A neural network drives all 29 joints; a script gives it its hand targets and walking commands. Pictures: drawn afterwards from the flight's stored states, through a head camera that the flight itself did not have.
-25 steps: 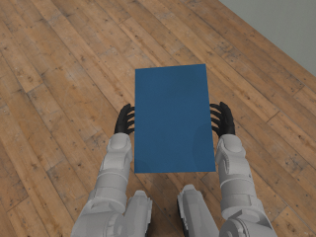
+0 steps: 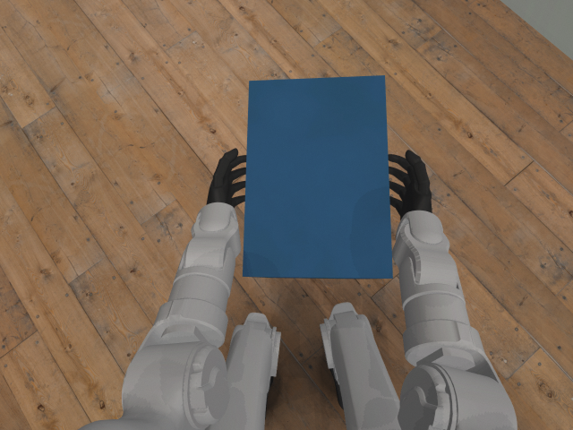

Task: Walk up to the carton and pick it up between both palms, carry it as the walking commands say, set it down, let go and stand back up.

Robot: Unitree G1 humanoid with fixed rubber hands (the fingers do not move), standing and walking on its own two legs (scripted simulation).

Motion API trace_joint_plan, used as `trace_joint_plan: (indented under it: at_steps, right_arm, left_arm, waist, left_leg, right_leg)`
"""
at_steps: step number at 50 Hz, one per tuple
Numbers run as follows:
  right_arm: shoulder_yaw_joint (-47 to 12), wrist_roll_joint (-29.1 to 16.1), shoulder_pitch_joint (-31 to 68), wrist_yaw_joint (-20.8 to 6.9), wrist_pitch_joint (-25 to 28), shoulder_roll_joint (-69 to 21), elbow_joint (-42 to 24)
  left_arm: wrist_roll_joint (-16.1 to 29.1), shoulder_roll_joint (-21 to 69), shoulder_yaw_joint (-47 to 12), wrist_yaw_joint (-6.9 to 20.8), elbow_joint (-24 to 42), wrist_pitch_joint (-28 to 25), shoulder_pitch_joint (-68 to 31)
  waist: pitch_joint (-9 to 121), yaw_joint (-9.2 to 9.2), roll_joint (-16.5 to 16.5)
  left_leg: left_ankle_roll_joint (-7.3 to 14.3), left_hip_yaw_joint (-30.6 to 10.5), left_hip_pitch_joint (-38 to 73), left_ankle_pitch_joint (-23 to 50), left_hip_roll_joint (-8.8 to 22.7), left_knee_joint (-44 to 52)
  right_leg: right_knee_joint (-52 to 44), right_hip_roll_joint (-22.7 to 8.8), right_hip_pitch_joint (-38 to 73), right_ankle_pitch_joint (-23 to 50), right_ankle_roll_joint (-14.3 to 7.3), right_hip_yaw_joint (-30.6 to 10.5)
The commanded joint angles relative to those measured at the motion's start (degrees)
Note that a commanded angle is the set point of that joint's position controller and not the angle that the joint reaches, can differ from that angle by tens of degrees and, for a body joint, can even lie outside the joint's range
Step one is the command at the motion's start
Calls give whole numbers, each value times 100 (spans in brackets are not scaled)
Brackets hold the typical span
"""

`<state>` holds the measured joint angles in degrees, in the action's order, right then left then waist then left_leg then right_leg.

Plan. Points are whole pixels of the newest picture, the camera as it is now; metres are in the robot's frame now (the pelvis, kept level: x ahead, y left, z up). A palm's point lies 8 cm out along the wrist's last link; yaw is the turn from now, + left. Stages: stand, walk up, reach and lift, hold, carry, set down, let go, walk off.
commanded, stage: set down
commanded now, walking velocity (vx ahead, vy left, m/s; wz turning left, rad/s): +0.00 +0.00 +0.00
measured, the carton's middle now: (316, 197) +0.46 -0.05 -0.16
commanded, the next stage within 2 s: none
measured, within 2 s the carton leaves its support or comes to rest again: neither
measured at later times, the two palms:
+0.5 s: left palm (237, 204) +0.46 +0.09 -0.18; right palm (398, 212) +0.43 -0.18 -0.17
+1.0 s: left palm (246, 205) +0.49 +0.08 -0.26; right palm (385, 211) +0.45 -0.18 -0.26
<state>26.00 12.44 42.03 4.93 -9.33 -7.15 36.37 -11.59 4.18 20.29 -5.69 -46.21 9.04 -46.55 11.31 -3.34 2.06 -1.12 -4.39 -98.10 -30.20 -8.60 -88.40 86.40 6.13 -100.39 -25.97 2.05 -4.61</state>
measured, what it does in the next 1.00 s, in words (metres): lowers itself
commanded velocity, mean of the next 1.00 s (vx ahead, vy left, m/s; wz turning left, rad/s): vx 0.00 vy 0.00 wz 0.00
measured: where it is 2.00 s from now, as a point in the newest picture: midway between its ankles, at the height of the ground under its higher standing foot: (301, 391)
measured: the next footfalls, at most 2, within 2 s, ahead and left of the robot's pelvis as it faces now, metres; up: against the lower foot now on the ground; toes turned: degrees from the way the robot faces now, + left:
none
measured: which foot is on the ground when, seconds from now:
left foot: down 0.00-1.00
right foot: down 0.00-1.00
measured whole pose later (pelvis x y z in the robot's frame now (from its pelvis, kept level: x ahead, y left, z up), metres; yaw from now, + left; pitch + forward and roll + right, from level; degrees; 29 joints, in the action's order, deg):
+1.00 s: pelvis -0.03 +0.00 -0.14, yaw +1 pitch +45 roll +0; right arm 30.0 11.8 63.0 4.9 -11.7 -0.4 41.2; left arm -8.2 -2.3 19.1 -8.7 -53.0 11.0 -69.1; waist -0.1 -4.6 2.4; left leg -3.1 -2.8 -125.6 -32.3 -11.8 -113.1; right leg 110.8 7.8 -127.5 -28.1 4.4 -4.2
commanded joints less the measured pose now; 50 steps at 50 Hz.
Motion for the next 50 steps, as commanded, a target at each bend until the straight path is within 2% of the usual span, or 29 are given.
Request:
trace_joint_plan:
  at_steps: [1, 2, 3, 6, 7, 8, 9, 10, 11, 12, 13, 15, 16, 19, 22, 25, 27, 28, 29, 30, 33, 36, 37, 40, 42, 45, 46, 49, 50]
  right_arm:
    - [-2734, -289, 2785, -876, -46, -4834, 454]
    - [-2808, -332, 2959, -870, 8, -4741, 329]
    - [-2866, -395, 3079, -893, 6, -4805, 354]
    - [-2644, -392, 3216, -922, -19, -4647, 488]
    - [-2553, -328, 3138, -937, -50, -4639, 615]
    - [-2653, -374, 3387, -955, -16, -4529, 370]
    - [-2672, -386, 3339, -938, -49, -4596, 389]
    - [-2688, -421, 3434, -962, -37, -4636, 378]
    - [-2631, -387, 3366, -990, -81, -4620, 443]
    - [-2605, -449, 3478, -1005, -62, -4596, 418]
    - [-2579, -393, 3509, -1022, -84, -4567, 446]
    - [-2591, -448, 3709, -1087, -108, -4531, 413]
    - [-2590, -423, 3726, -1082, -113, -4484, 423]
    - [-2507, -387, 3879, -1099, -155, -4407, 495]
    - [-2511, -451, 4186, -1111, -125, -4268, 363]
    - [-2439, -477, 4331, -1156, -175, -4339, 457]
    - [-2249, -341, 4227, -1160, -215, -4309, 723]
    - [-2257, -364, 4276, -1164, -239, -4286, 734]
    - [-2283, -351, 4430, -1164, -249, -4348, 650]
    - [-2160, -271, 4327, -1151, -260, -4252, 746]
    - [-2200, -328, 4495, -1161, -248, -4267, 720]
    - [-2255, -426, 4826, -1180, -224, -4227, 662]
    - [-2143, -387, 4730, -1170, -269, -4252, 852]
    - [-2247, -403, 4848, -1151, -264, -4297, 799]
    - [-2259, -448, 5049, -1135, -277, -4196, 699]
    - [-2318, -436, 5089, -1105, -285, -4222, 750]
    - [-2275, -464, 5198, -1129, -275, -4168, 704]
    - [-2277, -442, 5163, -1152, -307, -4228, 825]
    - [-2252, -406, 5049, -1156, -307, -4238, 910]
  left_arm:
    - [384, 4828, -2602, 803, 360, -352, -3417]
    - [432, 4953, -2655, 802, 375, -362, -3456]
    - [404, 4937, -2628, 764, 342, -375, -3384]
    - [408, 4918, -2661, 672, 151, -312, -3664]
    - [427, 4860, -2649, 649, 280, -333, -3823]
    - [461, 4988, -2698, 619, 230, -305, -3784]
    - [505, 4923, -2768, 638, 258, -304, -3900]
    - [480, 5039, -2727, 605, 110, -284, -3837]
    - [473, 4923, -2719, 600, 149, -292, -3817]
    - [475, 5041, -2744, 575, 206, -279, -3969]
    - [444, 4891, -2640, 590, 159, -281, -3939]
    - [505, 4888, -2657, 545, 210, -273, -4161]
    - [498, 4917, -2606, 544, -35, -239, -4076]
    - [517, 4829, -2541, 524, 82, -231, -4377]
    - [540, 4868, -2572, 487, -3, -208, -4509]
    - [524, 4718, -2402, 504, -133, -193, -4620]
    - [519, 4656, -2299, 515, -86, -211, -4791]
    - [457, 4555, -2197, 534, -270, -163, -4688]
    - [475, 4503, -2207, 552, -229, -172, -4772]
    - [482, 4537, -2173, 570, -279, -154, -4839]
    - [515, 4433, -2175, 609, -211, -171, -5068]
    - [521, 4351, -2199, 626, -200, -154, -5266]
    - [576, 4337, -2251, 617, -171, -150, -5353]
    - [554, 4313, -2149, 640, -165, -167, -5337]
    - [651, 4314, -2251, 642, -113, -150, -5597]
    - [717, 4257, -2295, 677, -113, -136, -5709]
    - [668, 4323, -2212, 673, -261, -106, -5683]
    - [635, 4185, -2174, 688, -312, -113, -5630]
    - [665, 4239, -2220, 688, -362, -106, -5642]
  waist:
    - [4465, -277, -119]
    - [4558, -235, 89]
    - [4563, -119, -36]
    - [4623, -235, 247]
    - [4500, -335, 156]
    - [4669, -301, 286]
    - [4710, -397, 146]
    - [4806, -266, 341]
    - [4826, -363, 161]
    - [4790, -330, 490]
    - [4710, -373, 189]
    - [4756, -319, 341]
    - [4685, -376, 219]
    - [4772, -399, 201]
    - [5036, -433, 399]
    - [4793, -372, 270]
    - [4696, -518, 168]
    - [4695, -354, 247]
    - [4715, -416, 57]
    - [4723, -495, 84]
    - [4752, -457, 33]
    - [4784, -336, 177]
    - [4838, -396, 279]
    - [4824, -305, 67]
    - [4926, -384, 177]
    - [4907, -455, -63]
    - [4803, -418, 131]
    - [4682, -297, 36]
    - [4778, -407, -18]
  left_leg:
    - [2, 187, 1471, 1040, -305, 804]
    - [-38, 233, 1462, 1099, -335, 730]
    - [-7, 219, 1473, 1113, -334, 706]
    - [-72, 222, 1603, 981, -334, 621]
    - [-70, 240, 1499, 869, -329, 598]
    - [-94, 239, 1612, 973, -341, 517]
    - [-68, 220, 1574, 1056, -352, 430]
    - [-93, 289, 1605, 1053, -374, 403]
    - [-83, 237, 1637, 1174, -355, 363]
    - [-93, 296, 1545, 1084, -352, 323]
    - [-64, 253, 1434, 1181, -369, 276]
    - [-78, 260, 1511, 1186, -369, 173]
    - [-69, 266, 1416, 1248, -368, 151]
    - [-80, 279, 1318, 1069, -402, 8]
    - [-104, 293, 1454, 1187, -408, -143]
    - [-64, 371, 1222, 1022, -422, -261]
    - [-57, 347, 938, 932, -423, -328]
    - [-69, 439, 842, 820, -429, -373]
    - [-39, 429, 726, 818, -434, -422]
    - [-62, 428, 692, 834, -433, -498]
    - [-39, 481, 435, 787, -418, -668]
    - [-46, 525, 368, 895, -414, -822]
    - [-70, 527, 378, 778, -409, -829]
    - [-42, 574, 141, 841, -430, -1034]
    - [-54, 598, 114, 792, -413, -1122]
    - [-43, 621, -169, 765, -416, -1317]
    - [-40, 611, -77, 766, -418, -1281]
    - [-36, 667, -247, 823, -411, -1441]
    - [-54, 668, -234, 861, -419, -1483]
  right_leg:
    - [-437, 334, 3358, 1619, 117, 389]
    - [-377, 316, 3302, 1630, 81, 383]
    - [-285, 337, 3226, 1606, 104, 425]
    - [-122, 333, 2875, 1359, 53, 486]
    - [-107, 357, 2769, 1268, 54, 538]
    - [35, 340, 2738, 1333, 30, 538]
    - [34, 339, 2774, 1407, 65, 545]
    - [82, 334, 2718, 1361, 36, 548]
    - [139, 340, 2633, 1450, 96, 607]
    - [179, 329, 2562, 1406, 29, 549]
    - [220, 334, 2454, 1489, 95, 624]
    - [383, 306, 2232, 1420, 60, 605]
    - [356, 314, 2249, 1464, 82, 651]
    - [530, 297, 2133, 1263, 88, 682]
    - [679, 281, 1900, 1318, 85, 731]
    - [724, 272, 1720, 1182, 104, 739]
    - [828, 283, 1709, 1213, 103, 736]
    - [844, 262, 1762, 1102, 109, 704]
    - [895, 268, 1763, 1167, 160, 759]
    - [940, 277, 1707, 1164, 148, 770]
    - [1051, 269, 1722, 1215, 143, 731]
    - [1182, 270, 1538, 1295, 139, 716]
    - [1269, 256, 1556, 1241, 124, 733]
    - [1369, 270, 1595, 1287, 166, 725]
    - [1461, 264, 1597, 1256, 149, 729]
    - [1549, 270, 1612, 1310, 176, 763]
    - [1625, 270, 1386, 1272, 171, 785]
    - [1721, 269, 1301, 1302, 189, 753]
    - [1785, 274, 1348, 1368, 197, 834]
